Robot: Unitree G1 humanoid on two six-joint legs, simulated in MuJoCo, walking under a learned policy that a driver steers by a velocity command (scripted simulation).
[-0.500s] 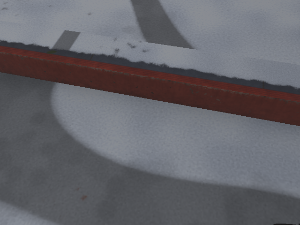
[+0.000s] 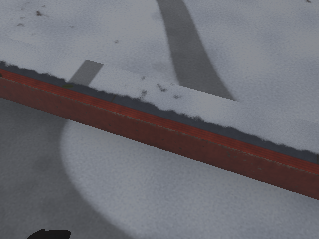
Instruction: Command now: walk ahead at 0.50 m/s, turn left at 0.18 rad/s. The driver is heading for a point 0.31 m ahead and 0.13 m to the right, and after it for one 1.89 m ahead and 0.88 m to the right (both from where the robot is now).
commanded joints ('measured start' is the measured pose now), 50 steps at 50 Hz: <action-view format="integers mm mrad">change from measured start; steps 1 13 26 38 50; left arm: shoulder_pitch -117 224 358 241 9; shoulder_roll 84 123 170 81 41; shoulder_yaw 19 49 83 47 9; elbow -98 4 66 24 -75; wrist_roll -12 13 14 42 44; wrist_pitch -22 41 40 83 95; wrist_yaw -15 -6 1 -23 -39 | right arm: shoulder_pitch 35 -51 -301 -35 -10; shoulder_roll -172 -109 -78 -96 -146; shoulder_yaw -47 -7 27 2 -26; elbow -30 -76 -132 -36 18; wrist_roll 6 -80 -47 -50 -35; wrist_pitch -10 1 -2 -26 -23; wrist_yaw -3 14 18 -19 -14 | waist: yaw -20 63 140 52 49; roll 130 -6 -33 177 187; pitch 13 -43 -5 -15 -59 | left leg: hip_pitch -22 -491 -396 30 30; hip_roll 278 161 111 356 348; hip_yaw -151 21 82 -91 263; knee -76 784 265 -127 4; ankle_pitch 200 -69 149 264 750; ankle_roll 153 -63 -122 57 29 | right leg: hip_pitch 76 551 539 68 259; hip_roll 31 -109 -25 59 92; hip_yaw -24 347 288 5 -149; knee -83 -383 -353 470 84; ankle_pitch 7 -127 15 -386 -252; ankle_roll -30 -260 -242 -74 -103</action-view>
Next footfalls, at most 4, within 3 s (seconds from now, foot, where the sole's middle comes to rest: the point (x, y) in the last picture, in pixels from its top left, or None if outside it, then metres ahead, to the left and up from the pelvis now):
0.12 right None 0.25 -0.14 -0.78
0.62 left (145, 227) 0.52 0.03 -0.78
1.08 right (205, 203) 0.62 -0.24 -0.78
1.60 left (215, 113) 0.98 -0.32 -0.60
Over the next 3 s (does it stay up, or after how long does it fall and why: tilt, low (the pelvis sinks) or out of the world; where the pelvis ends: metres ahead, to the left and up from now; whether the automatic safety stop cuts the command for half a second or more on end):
stays up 1.38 -0.76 0.17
